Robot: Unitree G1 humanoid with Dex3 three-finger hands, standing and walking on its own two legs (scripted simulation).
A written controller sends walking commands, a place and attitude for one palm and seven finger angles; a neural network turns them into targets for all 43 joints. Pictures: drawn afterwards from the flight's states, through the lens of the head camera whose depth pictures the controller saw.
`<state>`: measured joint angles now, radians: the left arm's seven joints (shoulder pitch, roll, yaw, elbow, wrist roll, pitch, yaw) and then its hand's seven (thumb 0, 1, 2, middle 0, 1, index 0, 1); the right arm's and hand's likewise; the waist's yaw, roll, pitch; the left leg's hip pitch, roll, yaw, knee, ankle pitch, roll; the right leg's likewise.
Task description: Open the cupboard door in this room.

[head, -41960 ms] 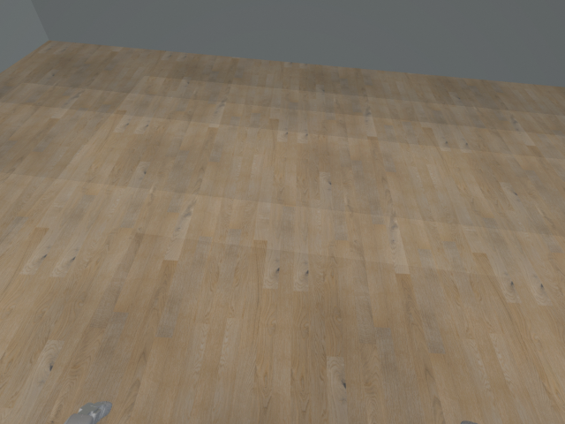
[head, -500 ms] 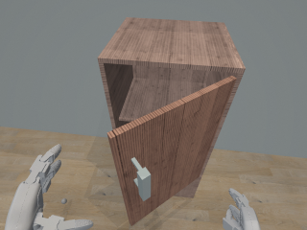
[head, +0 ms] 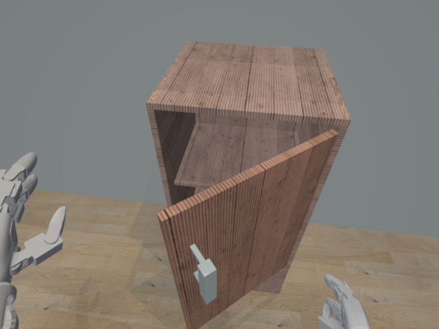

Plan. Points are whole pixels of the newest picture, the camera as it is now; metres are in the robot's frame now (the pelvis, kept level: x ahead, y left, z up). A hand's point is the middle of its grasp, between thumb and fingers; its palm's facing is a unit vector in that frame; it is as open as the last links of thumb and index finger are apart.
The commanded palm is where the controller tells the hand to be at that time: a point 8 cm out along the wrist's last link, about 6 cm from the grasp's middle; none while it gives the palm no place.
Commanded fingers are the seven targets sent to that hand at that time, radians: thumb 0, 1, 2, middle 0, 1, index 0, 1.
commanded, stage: draw the hand back to the body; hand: left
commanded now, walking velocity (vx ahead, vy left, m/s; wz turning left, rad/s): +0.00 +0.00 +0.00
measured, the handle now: (201, 273) +0.24 +0.07 -0.02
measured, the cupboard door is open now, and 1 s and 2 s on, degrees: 41 41 41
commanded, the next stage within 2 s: step back with the hand held close in 0.38 s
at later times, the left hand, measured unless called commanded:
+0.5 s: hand (59, 237) +0.18 +0.24 +0.17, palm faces +0.45 -0.81 -0.38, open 7.4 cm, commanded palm +0.13 +0.28 +0.18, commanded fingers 0.00 0.90 0.90 -0.20 -0.30 -0.20 -0.30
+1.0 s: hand (33, 253) +0.15 +0.26 +0.17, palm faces +0.33 -0.80 -0.51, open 7.4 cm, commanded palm +0.09 +0.30 +0.18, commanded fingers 0.00 0.90 0.90 -0.20 -0.30 -0.20 -0.30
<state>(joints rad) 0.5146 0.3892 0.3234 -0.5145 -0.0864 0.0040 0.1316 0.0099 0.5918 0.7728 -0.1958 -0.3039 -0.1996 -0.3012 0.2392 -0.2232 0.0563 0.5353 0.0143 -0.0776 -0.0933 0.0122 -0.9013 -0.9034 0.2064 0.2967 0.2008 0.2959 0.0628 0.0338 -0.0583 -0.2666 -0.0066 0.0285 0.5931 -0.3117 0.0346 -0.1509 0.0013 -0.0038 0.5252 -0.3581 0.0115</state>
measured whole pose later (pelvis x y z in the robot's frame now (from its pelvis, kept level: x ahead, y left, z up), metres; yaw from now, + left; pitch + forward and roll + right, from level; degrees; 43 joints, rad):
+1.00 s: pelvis -0.06 +0.00 +0.01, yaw -3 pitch -1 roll -1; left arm 0.58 0.47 0.44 -0.52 -0.07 -0.15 0.13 0.02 0.88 0.90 -0.21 -0.30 -0.22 -0.30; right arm 0.18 -0.23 -0.02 0.52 0.01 0.03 -0.08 0.01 -0.90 -0.90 0.20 0.30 0.20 0.30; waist 0.00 0.00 0.05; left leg -0.30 0.02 0.07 0.49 -0.17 0.04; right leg -0.22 0.02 0.04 0.45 -0.21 0.02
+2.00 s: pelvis -0.29 +0.00 +0.00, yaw -5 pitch +0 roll +0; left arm 0.62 0.48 0.47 -0.53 -0.07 -0.20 0.15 0.01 0.88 0.90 -0.21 -0.31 -0.22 -0.30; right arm 0.28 -0.19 0.00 0.69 0.01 -0.05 -0.05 0.01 -0.90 -0.90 0.21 0.30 0.20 0.30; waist 0.03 -0.03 -0.09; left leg -0.56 0.01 0.07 0.94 -0.26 -0.01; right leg 0.00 0.06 -0.02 0.39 -0.39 -0.07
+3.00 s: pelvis -0.34 +0.01 +0.01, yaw -3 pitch -2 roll -1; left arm 0.26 0.22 0.02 0.93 0.01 0.04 0.01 -0.02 0.98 0.90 -0.21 -0.30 -0.21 -0.30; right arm 0.21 -0.19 0.01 0.97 -0.03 0.04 -0.01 0.01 -0.91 -0.90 0.20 0.30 0.20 0.30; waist 0.01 -0.06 0.06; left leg -0.28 0.01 -0.02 0.51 -0.21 0.00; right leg -0.23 0.00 -0.08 0.47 -0.21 -0.01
